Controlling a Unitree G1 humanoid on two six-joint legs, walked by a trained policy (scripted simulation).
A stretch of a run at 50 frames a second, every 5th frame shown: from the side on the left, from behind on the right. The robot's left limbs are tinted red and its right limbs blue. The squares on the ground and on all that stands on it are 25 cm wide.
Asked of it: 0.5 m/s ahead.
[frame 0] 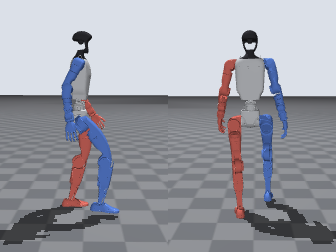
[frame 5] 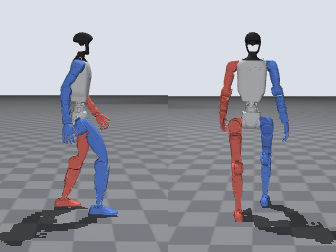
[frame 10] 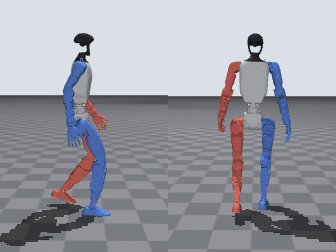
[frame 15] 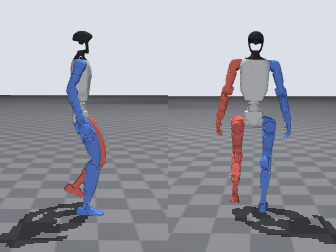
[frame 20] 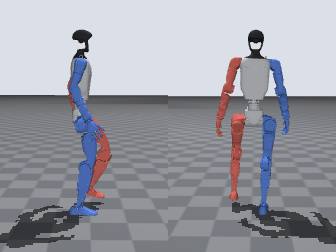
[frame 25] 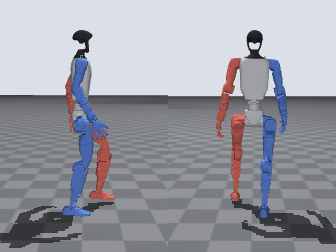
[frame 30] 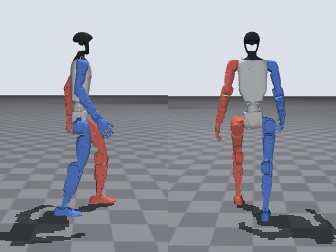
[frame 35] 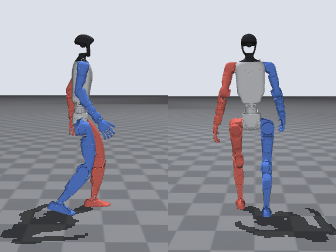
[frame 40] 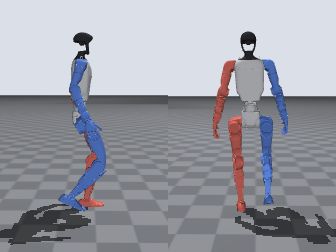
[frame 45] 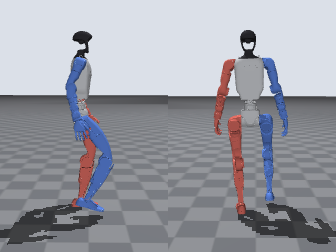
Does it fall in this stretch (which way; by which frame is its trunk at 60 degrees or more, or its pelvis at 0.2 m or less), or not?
no
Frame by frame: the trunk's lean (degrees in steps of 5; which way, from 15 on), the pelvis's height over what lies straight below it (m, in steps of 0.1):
0: 5, 0.8
5: 5, 0.8
10: 5, 0.8
15: 5, 0.8
20: 5, 0.8
25: 5, 0.8
30: 5, 0.8
35: 5, 0.8
40: 5, 0.8
45: 5, 0.8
